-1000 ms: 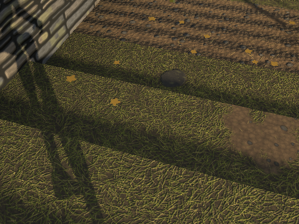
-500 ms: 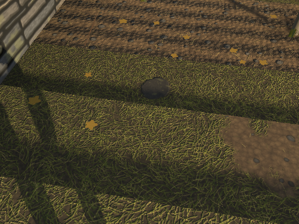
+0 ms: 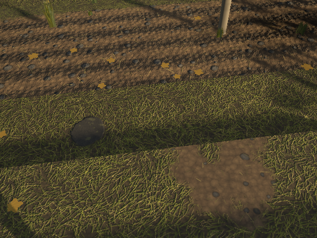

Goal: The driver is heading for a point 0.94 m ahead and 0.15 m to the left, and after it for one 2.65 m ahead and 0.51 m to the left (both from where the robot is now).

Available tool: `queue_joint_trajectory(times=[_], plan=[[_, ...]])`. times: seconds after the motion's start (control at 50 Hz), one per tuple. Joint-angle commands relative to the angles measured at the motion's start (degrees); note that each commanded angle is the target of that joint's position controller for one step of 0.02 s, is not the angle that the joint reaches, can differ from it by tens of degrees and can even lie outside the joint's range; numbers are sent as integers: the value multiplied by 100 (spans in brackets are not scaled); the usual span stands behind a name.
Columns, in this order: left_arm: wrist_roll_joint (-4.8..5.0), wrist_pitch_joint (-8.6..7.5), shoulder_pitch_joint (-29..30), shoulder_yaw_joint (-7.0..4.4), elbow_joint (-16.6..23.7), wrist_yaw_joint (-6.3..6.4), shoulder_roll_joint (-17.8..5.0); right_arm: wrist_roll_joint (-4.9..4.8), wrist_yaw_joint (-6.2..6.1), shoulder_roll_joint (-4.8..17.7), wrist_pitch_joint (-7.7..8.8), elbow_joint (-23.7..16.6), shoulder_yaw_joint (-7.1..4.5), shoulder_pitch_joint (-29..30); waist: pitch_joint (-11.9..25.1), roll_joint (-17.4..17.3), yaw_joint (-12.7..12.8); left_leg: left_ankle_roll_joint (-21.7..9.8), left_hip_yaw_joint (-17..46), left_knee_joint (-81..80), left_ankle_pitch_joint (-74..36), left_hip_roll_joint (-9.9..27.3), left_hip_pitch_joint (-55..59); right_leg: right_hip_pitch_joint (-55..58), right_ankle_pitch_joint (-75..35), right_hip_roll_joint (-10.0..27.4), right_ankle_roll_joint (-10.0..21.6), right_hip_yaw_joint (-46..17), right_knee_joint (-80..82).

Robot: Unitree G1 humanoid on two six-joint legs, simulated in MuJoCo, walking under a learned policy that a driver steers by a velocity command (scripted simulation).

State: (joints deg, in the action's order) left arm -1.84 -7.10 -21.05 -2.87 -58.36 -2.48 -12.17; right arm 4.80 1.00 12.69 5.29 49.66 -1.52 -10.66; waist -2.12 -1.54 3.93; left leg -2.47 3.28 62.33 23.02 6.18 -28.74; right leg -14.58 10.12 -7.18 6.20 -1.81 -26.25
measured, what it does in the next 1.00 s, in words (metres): goes down, turning left: left foot, then right foot 0.17 m lower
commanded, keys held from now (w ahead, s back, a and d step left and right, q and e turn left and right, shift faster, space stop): w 0.14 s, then w+q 0.86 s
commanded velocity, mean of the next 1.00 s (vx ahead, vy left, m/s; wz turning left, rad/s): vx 0.50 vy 0.00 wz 0.29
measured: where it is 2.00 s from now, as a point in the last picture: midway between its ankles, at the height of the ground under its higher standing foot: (136, 176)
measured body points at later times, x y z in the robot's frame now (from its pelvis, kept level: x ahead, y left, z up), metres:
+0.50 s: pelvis +0.25 +0.03 -0.02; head +0.25 +0.02 +0.43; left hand +0.42 +0.24 -0.13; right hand +0.19 -0.19 -0.17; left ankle +0.17 +0.11 -0.74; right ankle +0.37 -0.12 -0.69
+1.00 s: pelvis +0.53 -0.01 -0.17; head +0.54 -0.01 +0.28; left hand +0.39 +0.17 -0.31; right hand +0.74 -0.18 -0.29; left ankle +0.67 +0.19 -0.83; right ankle +0.50 -0.11 -0.90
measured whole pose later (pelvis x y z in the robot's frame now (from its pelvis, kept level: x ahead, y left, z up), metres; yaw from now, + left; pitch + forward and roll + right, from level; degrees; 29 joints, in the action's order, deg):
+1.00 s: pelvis +0.53 -0.01 -0.17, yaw +22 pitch +0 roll -3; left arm -5.0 -7.0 -28.8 0.0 -58.0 -1.0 -9.0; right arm 3.1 5.0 13.3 4.0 51.7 -0.8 -9.2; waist 0.6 -3.1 2.7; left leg -3.8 2.1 49.1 -4.5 4.6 -43.9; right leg -1.9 16.8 -1.6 2.6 15.3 -18.6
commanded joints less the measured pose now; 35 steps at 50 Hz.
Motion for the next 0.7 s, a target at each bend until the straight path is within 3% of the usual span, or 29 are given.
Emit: queue_joint_trajectory(times=[0.02, 0.04, 0.08, 0.12, 0.18, 0.2, 0.22, 0.24, 0.26, 0.28, 0.3, 0.32, 0.34, 0.36, 0.38, 0.42, 0.44, 0.46, 0.48, 0.5, 0.52, 0.54, 0.56, 0.58, 0.62, 0.64, 0.66, 0.68, 0.7], plan=[[-85, -188, 636, -33, 453, -99, -516, -86, -33, 44, -88, -112, 60, -511, -172, 220, -418, 175, -202, -867, -962, 23, 565, -1340, 439, 1400, 855, -1389, 1816], [-117, -169, 389, -38, 371, -143, -556, -62, 13, 125, -89, -233, 46, -162, -195, 273, -279, 242, -305, -1434, -1484, -86, 725, -1468, 281, 1232, 791, -1184, 1768], [-196, -77, -163, -61, 146, -284, -672, -98, 105, 0, -70, -376, 99, 297, -141, 533, -71, 377, -543, -1700, -2072, -359, 1132, -1591, 126, 1114, 786, -988, 1521], [-453, -47, -106, -53, 163, -327, -703, 59, 173, 167, 36, -109, 47, -501, -27, 444, -414, 354, -483, -675, -2728, -377, 1704, -1811, -527, 1253, 767, -1067, 836], [-336, -33, 99, -56, 296, -162, -674, 59, 92, 615, 164, -137, -140, -806, -104, 329, -557, 252, -622, -992, -1255, -464, 1321, -621, -2000, 1577, 819, -1261, -188], [-106, -30, 144, -92, 375, -151, -838, -38, 40, 618, 183, -139, -185, -755, -155, 231, -618, 228, -1149, -2011, -547, -755, 1655, -444, -2278, 1443, 940, -1129, -506], [-157, -40, 123, -131, 427, -187, -947, -110, 30, 573, 241, 28, -210, -1174, -35, 261, -717, 112, -1270, -2342, -608, -1009, 2403, -459, -2686, 1238, 946, -1035, -1251], [-200, -84, -61, -86, 353, -267, -643, -254, -30, 698, 287, 135, -266, -1680, 544, 4, -816, -547, 79, -3074, -1128, -527, 3107, -542, -2498, 909, 679, -917, -2864], [-303, -121, -651, 109, 380, -242, 80, -182, -25, 1026, 306, 124, -257, -1989, 1405, -1023, -612, -2153, 2009, -3157, -4031, 707, 4422, -1729, 1159, 166, 6, -566, -5040], [-197, -156, -550, 127, 670, -189, 69, 12, 145, 972, 358, 233, -269, -2226, 810, -834, -742, -3098, 4292, -3979, -3416, 1690, 4428, -3858, 2571, -41, -310, -775, -5940], [-159, -50, 258, -29, 909, -66, -549, 48, 186, 905, 387, 266, -341, -1722, -259, 56, -759, -2754, 4343, -4184, -2282, 1734, 3602, -4548, 1853, 453, -470, -1166, -6108], [-233, 49, 619, -23, 1023, 68, -572, -44, 211, 485, 355, 259, -245, -1267, -101, 472, -648, -2413, 3654, -4074, -1700, 1331, 3283, -4407, 1396, 700, -587, -1080, -5911], [-295, 123, 534, 29, 999, 115, -498, -63, 182, 132, 334, 177, -133, -887, 4, 496, -478, -2245, 3009, -4073, -1934, 978, 2720, -4050, 913, 905, -676, -1009, -5488], [-440, 186, 564, 151, 1024, 124, -195, -59, 122, -189, 301, 241, -13, -828, -229, 334, -329, -1973, 2420, -4066, -2015, 629, 2058, -3751, 574, 1138, -675, -895, -4747], [-478, 232, 658, 206, 1039, 122, -44, -118, 80, -272, 282, 290, 15, -871, -193, 174, -311, -1778, 1945, -4152, -2060, 373, 1619, -3322, 557, 1267, -732, -640, -4128], [-348, 253, 1003, 291, 1183, 23, 102, -182, 96, 16, 243, 596, -30, -1485, -45, -41, -536, -1612, 1194, -4002, -1910, -110, 755, -2442, 123, 1241, -851, 49, -3230], [-451, 228, 799, 360, 1110, -111, 138, -43, 91, 119, 229, 596, -32, -1515, 105, -129, -473, -1403, 941, -3634, -1695, -431, 56, -1670, -824, 1178, -758, 167, -3505], [-442, 203, 763, 339, 1158, -181, 63, -6, 115, 293, 229, 525, -59, -1429, 137, -116, -375, -1404, 872, -3494, -1814, -526, -534, -1208, -976, 1056, -744, 416, -3602], [-514, 202, 1288, 325, 1341, -173, -113, -3, -50, 15, 295, 575, 19, -1810, 221, 84, -818, -1373, 1231, -3045, -1046, -509, 940, -2632, -2517, 1310, -799, -396, -2635], [-535, 228, 1804, 299, 1459, -128, -230, -123, -134, -25, 326, 688, 62, -2329, 115, 49, -1128, -1424, 1562, -2593, -809, -337, 1882, -3647, -2755, 1342, -843, -374, -2026], [-514, 252, 2264, 316, 1609, -73, -174, -155, -180, -153, 348, 869, 101, -2893, 62, 44, -1345, -1454, 1866, -2215, -570, -222, 2382, -4214, -2648, 1318, -872, -312, -1616], [-478, 241, 2310, 393, 1637, -81, -105, -211, -187, -173, 328, 775, 122, -2860, 74, 176, -1413, -1254, 1605, -1872, -86, -484, 1657, -3340, -3443, 1333, -808, -244, -437], [-378, 267, 2253, 434, 1714, -71, 49, -165, -55, 65, 249, 739, 118, -2708, 14, -46, -1207, -1208, 1378, -2161, 161, -662, 127, -1647, -3352, 1079, -739, 311, -386], [-314, 302, 2269, 430, 1835, -87, -5, -72, 90, 292, 212, 643, 91, -2432, -179, -220, -1037, -1271, 1614, -2248, 520, -569, -885, -735, -3267, 1074, -736, 378, -780], [-349, 404, 2187, 389, 1886, -100, -196, -99, 217, 415, 255, 528, 91, -2268, -442, -134, -807, -1321, 2239, -1981, 820, -421, -913, -397, -2840, 1178, -737, 184, -779], [-378, 429, 2136, 377, 1866, -107, -310, -196, 179, 480, 258, 509, 58, -2268, -586, -94, -832, -1288, 2453, -1694, 796, -407, -308, -575, -2562, 1236, -717, 64, -178], [-341, 377, 1842, 330, 1606, -76, -448, -296, 129, 493, 217, 590, 59, -2349, -579, 38, -844, -1083, 2421, -1109, 947, -540, 206, -290, -2646, 1279, -724, -66, 374], [-303, 352, 1281, 253, 1359, -46, -556, -371, 92, 534, 141, 658, 49, -2343, -511, 158, -561, -844, 2203, -308, 937, -827, 479, 349, -2979, 1249, -695, 133, 1083], [-226, 299, 11, 74, 919, 20, -890, -339, 183, 704, 23, 650, 44, -2124, -315, 289, 75, -562, 2004, 895, 447, -977, 117, 1628, -3582, 1416, -522, 444, 1424]])
Keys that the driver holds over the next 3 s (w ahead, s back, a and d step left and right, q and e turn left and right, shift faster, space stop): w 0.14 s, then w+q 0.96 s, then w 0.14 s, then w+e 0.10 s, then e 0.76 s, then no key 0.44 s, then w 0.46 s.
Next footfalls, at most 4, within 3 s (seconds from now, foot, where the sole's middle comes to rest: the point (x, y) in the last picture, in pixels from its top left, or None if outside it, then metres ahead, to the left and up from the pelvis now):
0.22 left None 0.21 0.11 -0.77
0.70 right None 0.54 -0.11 -0.94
1.24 left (131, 202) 0.74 0.24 -0.94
1.70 right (158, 163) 0.98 0.12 -0.94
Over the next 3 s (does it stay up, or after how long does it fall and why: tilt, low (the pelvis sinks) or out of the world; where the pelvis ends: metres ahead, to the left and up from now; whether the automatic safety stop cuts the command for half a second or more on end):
stays up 0.90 0.19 -0.16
